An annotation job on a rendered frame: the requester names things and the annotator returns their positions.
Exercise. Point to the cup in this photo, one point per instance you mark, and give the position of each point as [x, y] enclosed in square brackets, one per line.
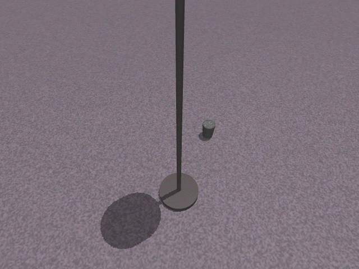
[208, 128]

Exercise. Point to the floor lamp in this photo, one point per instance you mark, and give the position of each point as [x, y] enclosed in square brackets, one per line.
[179, 191]

